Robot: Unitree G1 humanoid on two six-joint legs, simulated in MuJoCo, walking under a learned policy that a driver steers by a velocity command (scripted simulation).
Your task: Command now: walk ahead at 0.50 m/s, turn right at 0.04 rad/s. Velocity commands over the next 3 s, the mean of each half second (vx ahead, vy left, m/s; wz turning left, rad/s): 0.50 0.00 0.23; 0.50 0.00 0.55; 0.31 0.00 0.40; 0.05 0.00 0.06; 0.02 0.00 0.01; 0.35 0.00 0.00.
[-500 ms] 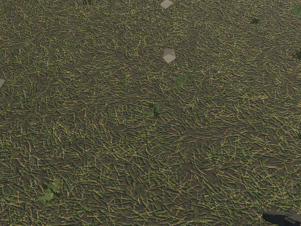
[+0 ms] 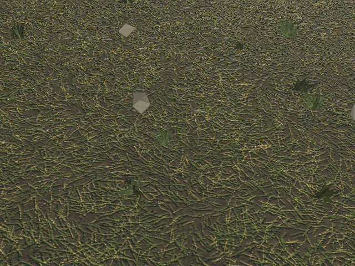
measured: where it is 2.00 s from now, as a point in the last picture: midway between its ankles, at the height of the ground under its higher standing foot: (126, 198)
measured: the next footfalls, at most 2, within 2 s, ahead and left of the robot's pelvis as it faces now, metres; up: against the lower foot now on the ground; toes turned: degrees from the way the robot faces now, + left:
right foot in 0.12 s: +0.25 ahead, -0.14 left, +0.00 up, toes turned -1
left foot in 0.68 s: +0.51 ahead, +0.14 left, +0.00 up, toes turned +19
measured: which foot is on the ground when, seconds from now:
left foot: down 0.00-0.14, up 0.16-0.66, down 0.68-1.00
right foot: up 0.00-0.10, down 0.12-0.70, up 0.72-1.00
